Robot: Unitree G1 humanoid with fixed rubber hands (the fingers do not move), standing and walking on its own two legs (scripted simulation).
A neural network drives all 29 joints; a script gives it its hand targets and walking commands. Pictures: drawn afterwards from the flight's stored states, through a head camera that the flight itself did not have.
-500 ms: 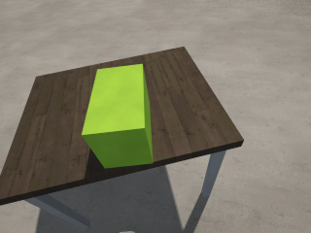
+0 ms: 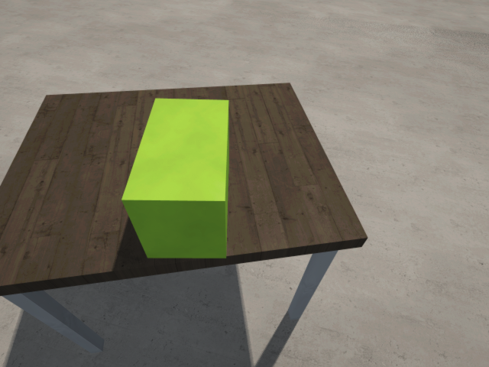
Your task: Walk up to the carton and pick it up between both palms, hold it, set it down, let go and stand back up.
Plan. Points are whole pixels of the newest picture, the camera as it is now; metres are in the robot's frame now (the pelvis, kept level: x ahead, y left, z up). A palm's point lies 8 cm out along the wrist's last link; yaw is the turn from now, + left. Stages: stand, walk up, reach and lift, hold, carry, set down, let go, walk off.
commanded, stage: walk up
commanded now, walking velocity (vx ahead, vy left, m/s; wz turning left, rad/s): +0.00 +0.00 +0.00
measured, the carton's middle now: (189, 175) +0.49 +0.13 +0.00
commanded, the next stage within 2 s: none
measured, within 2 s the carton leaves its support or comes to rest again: neither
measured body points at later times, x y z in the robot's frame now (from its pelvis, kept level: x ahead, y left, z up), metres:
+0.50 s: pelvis -0.01 +0.02 +0.00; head +0.00 +0.04 +0.45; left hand -0.07 +0.22 -0.17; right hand -0.06 -0.18 -0.16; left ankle -0.03 +0.09 -0.74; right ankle -0.03 -0.08 -0.74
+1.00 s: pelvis -0.02 +0.15 -0.02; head +0.01 +0.17 +0.43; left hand -0.07 +0.41 -0.18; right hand +0.06 -0.10 -0.16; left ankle +0.00 +0.29 -0.75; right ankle -0.03 -0.07 -0.74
